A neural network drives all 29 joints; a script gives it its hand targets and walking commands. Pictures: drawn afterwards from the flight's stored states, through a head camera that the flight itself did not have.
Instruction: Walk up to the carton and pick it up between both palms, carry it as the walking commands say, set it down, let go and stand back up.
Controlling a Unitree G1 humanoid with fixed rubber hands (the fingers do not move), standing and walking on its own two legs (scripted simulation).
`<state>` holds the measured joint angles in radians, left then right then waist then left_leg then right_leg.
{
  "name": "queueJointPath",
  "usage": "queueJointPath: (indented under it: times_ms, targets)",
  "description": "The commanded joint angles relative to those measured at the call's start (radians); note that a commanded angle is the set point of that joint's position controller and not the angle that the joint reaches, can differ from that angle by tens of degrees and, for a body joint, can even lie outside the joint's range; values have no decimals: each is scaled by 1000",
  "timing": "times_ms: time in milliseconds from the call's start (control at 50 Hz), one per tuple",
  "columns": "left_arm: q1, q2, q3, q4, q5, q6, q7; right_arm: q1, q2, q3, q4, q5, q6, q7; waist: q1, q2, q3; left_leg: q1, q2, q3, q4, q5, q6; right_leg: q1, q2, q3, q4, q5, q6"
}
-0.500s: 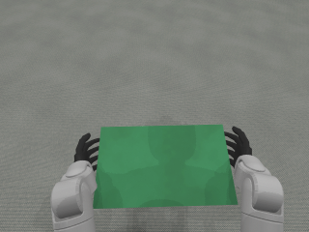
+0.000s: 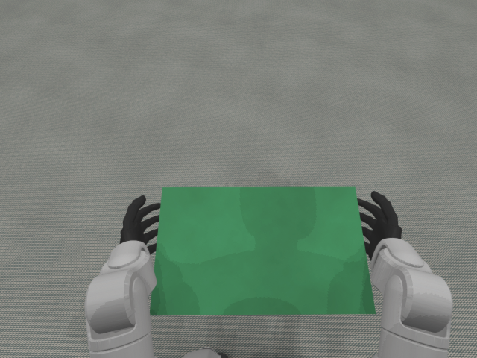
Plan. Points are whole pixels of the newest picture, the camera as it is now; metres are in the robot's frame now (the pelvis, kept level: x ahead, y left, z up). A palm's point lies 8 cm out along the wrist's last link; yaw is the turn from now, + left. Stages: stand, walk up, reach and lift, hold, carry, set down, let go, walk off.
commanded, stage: carry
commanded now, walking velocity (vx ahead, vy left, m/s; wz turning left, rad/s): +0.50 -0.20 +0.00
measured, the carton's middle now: (256, 254) +0.28 +0.01 -0.01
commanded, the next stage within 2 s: none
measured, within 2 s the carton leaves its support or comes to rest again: neither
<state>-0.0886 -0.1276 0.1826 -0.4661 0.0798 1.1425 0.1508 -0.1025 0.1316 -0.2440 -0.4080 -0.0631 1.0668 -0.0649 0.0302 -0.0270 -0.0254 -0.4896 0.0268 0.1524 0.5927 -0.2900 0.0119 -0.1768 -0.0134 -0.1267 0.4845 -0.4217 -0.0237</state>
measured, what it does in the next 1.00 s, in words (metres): walks ahead: left foot, then right foot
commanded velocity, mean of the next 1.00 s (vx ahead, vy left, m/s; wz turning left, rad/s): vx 0.47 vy -0.19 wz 0.00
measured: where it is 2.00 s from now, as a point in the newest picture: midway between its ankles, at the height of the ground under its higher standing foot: (310, 180)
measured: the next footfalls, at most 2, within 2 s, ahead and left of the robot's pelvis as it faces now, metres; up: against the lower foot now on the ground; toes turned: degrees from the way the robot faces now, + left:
left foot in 0.02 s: +0.11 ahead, +0.09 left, +0.00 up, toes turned +8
right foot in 0.30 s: +0.33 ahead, -0.23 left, +0.00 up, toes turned -7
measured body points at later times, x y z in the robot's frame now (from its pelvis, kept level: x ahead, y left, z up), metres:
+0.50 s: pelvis +0.33 -0.11 +0.01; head +0.38 -0.12 +0.46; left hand +0.61 +0.06 +0.06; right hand +0.61 -0.31 +0.06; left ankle +0.23 +0.01 -0.65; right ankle +0.29 -0.22 -0.73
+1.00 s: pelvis +0.67 -0.22 -0.01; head +0.70 -0.23 +0.44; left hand +0.96 -0.06 +0.06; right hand +0.93 -0.43 +0.05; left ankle +0.49 -0.05 -0.69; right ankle +0.71 -0.35 -0.73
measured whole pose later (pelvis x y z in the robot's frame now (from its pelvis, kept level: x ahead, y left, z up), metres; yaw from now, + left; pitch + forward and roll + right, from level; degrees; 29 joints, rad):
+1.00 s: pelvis +0.67 -0.22 -0.01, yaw -2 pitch +7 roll -2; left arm -0.15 -0.13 0.18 -0.35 0.09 1.11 0.13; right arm -0.09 0.10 -0.26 -0.41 -0.06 1.08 -0.10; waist -0.01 0.07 -0.04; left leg -0.21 0.19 0.07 0.79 -0.49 -0.07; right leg -0.48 -0.03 -0.11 0.57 -0.19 0.00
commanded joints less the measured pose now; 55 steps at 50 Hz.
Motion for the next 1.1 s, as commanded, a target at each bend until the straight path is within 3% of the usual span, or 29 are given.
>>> queueJointPath:
  times_ms: [0,20,100,160,220,260,280,300,320,340,380,400,480,540,560,580,600,620,640,700,800,840,880,900,920,940,960,1000,1080]
  targets:
    - [-580,-728,-822,-80,-432,3,-385,-356,711,785,-28,331,47,288,-56,353,-443,918,482,-655,-260,753,270,-566,37,129,633,-161,42]
    - [-596,-716,-823,-96,-439,2,-393,-336,738,769,-4,317,45,286,-51,307,-443,895,501,-674,-238,730,292,-601,-38,225,712,-142,22]
    - [-660,-783,-835,-111,-460,-10,-403,-410,806,782,-10,344,28,293,-50,216,-343,814,358,-317,-240,738,152,-648,-107,194,450,-20,44]
    - [-623,-794,-799,-67,-439,-22,-397,-499,804,822,-81,385,11,301,-44,197,-325,714,324,-214,-230,728,99,-488,-81,139,177,99,46]
    - [-536,-787,-775,-35,-402,-27,-373,-543,776,858,-136,408,17,298,-25,195,-358,568,255,-55,-152,820,40,-208,14,-27,-40,252,34]
    - [-490,-780,-774,-54,-392,-25,-357,-519,744,870,-153,411,33,293,-5,86,-478,410,146,66,58,755,-27,151,36,-92,-72,387,-6]
    - [-476,-765,-769,-63,-385,-21,-352,-530,722,876,-168,414,43,291,18,-46,-536,208,88,78,212,581,-58,381,-51,41,-62,429,-68]
    - [-466,-742,-745,-50,-370,-16,-348,-555,700,872,-176,415,59,293,36,-299,-580,-38,2,65,464,151,-86,579,-249,349,-114,675,-174]
    - [-475,-732,-715,-13,-346,-16,-340,-560,722,862,-146,428,73,303,15,-422,-553,-231,-51,-17,590,-316,-67,674,-334,516,-98,960,-266]
    - [-457,-735,-708,-3,-341,-20,-334,-554,732,871,-128,439,74,311,11,-334,-524,-309,-6,-87,645,-351,-53,681,-352,489,-43,1070,-288]
    - [-486,-759,-731,-28,-367,-32,-335,-540,754,875,-76,439,59,316,27,-139,-481,-384,36,-116,560,-293,-46,707,-313,330,-5,1063,-202]
    - [-513,-773,-743,-56,-383,-38,-339,-531,769,872,-72,443,53,315,28,-110,-470,-402,38,-117,483,-279,-44,702,-296,310,3,1053,-168]
    - [-534,-782,-773,-118,-394,-36,-351,-474,787,839,-71,415,54,305,12,-164,-429,-96,11,-40,97,-77,-17,420,-250,200,-77,841,-124]
    - [-535,-765,-786,-98,-406,-25,-371,-417,772,806,-54,364,43,291,-40,-171,-447,283,-33,77,-172,183,19,215,-167,17,87,883,-54]
    - [-548,-754,-794,-87,-410,-20,-377,-402,761,801,-42,347,42,291,-63,-95,-477,534,25,26,-155,245,49,8,-120,-27,208,791,-3]
    - [-577,-740,-805,-81,-419,-10,-383,-384,732,796,-29,332,40,290,-84,171,-486,748,269,-298,-191,434,137,-279,-19,-41,426,465,54]
    - [-579,-739,-813,-49,-426,2,-389,-379,723,783,-10,326,42,289,-65,378,-439,902,464,-642,-266,737,249,-555,64,67,611,-127,63]
    - [-615,-726,-822,-47,-443,5,-398,-375,748,760,1,313,42,286,-46,302,-436,869,504,-697,-259,753,274,-570,-14,203,716,-144,34]
    - [-612,-738,-807,-44,-443,3,-404,-348,769,747,41,302,40,286,-53,274,-421,847,481,-637,-235,727,265,-617,-56,225,755,-92,23]
    - [-677,-795,-837,-84,-465,-12,-404,-431,822,779,5,347,26,295,-48,199,-361,803,360,-329,-243,724,155,-632,-102,202,506,-5,46]
    - [-594,-808,-781,-12,-421,-31,-387,-560,808,841,-109,409,5,304,-42,190,-329,642,301,-162,-237,704,75,-394,-46,75,104,168,49]
    - [-527,-799,-769,-6,-392,-30,-368,-548,786,855,-126,411,17,303,-24,200,-375,560,252,-46,-142,844,30,-190,18,-31,-45,276,33]
    - [-494,-788,-771,-29,-384,-25,-354,-522,755,866,-140,410,34,298,-5,91,-488,403,148,61,61,760,-35,161,33,-83,-75,402,-10]
    - [-483,-770,-766,-38,-379,-20,-350,-533,735,870,-150,412,45,296,16,-36,-543,206,93,71,216,591,-64,386,-53,48,-64,449,-71]
    - [-473,-746,-751,-34,-369,-15,-348,-543,718,869,-149,410,59,297,29,-291,-576,-53,15,51,453,59,-81,589,-260,339,-97,654,-165]
    - [-480,-740,-718,10,-346,-15,-341,-560,735,854,-126,419,75,307,15,-390,-576,-229,-42,-24,591,-326,-59,694,-336,509,-95,904,-256]
    - [-462,-739,-708,17,-340,-19,-337,-553,746,859,-107,433,79,315,10,-314,-550,-300,-3,-89,663,-353,-53,690,-361,487,-36,1120,-283]
    - [-482,-763,-719,5,-363,-30,-339,-538,770,872,-52,430,63,325,21,-142,-489,-344,33,-111,573,-296,-51,668,-329,326,2,1285,-196]
    - [-547,-800,-759,-81,-395,-44,-352,-510,823,860,-54,434,46,317,15,-154,-464,-204,25,-92,208,-170,-38,521,-304,244,-18,1274,-129]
